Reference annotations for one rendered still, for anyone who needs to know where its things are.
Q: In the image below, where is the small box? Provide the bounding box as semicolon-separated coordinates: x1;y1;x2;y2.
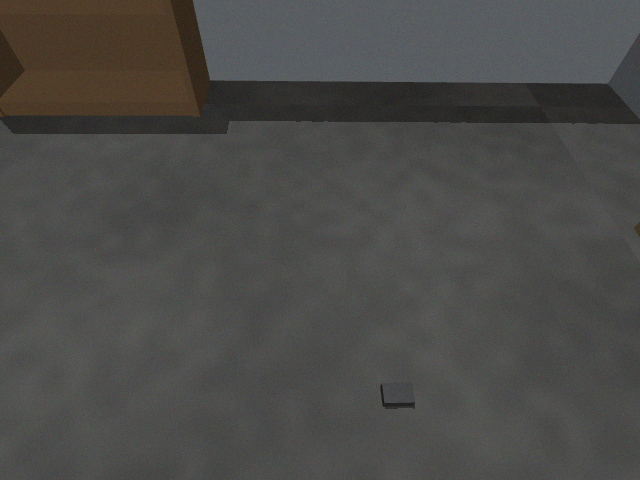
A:
380;382;415;407

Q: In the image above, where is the bookshelf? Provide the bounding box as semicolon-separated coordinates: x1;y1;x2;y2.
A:
0;0;210;117

